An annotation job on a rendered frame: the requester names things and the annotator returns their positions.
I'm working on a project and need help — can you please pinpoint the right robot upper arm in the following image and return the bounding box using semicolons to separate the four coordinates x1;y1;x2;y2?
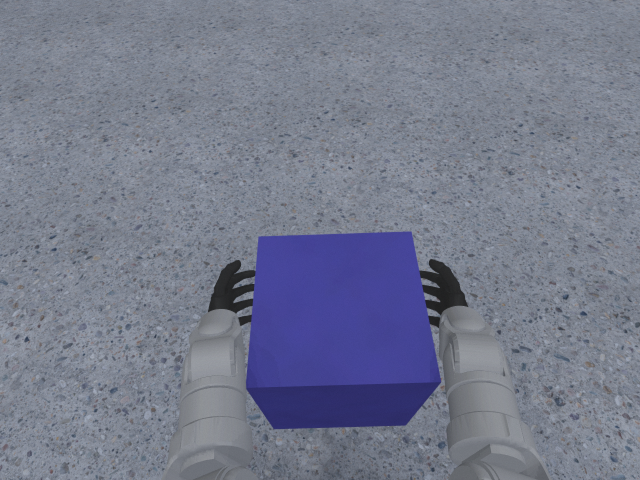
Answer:
448;460;537;480

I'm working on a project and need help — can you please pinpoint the carton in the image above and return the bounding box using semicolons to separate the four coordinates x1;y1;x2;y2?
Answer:
246;231;441;429

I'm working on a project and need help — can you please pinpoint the robot right hand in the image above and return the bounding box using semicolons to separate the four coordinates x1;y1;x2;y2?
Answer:
419;259;468;328

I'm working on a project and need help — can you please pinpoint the robot left hand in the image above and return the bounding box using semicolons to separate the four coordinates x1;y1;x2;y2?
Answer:
208;260;256;326

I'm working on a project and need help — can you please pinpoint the robot left forearm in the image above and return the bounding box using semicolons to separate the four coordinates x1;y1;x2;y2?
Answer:
161;309;253;480

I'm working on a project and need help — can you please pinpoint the robot right forearm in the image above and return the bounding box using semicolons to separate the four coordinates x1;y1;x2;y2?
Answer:
439;306;552;480

